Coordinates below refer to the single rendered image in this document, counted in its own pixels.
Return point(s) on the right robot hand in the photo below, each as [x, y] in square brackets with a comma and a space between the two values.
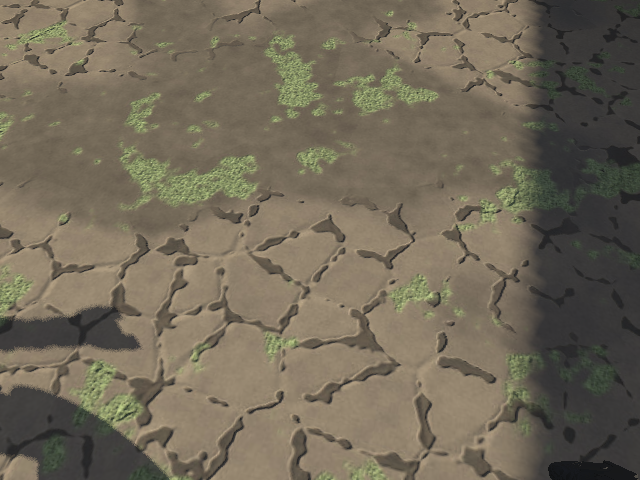
[574, 470]

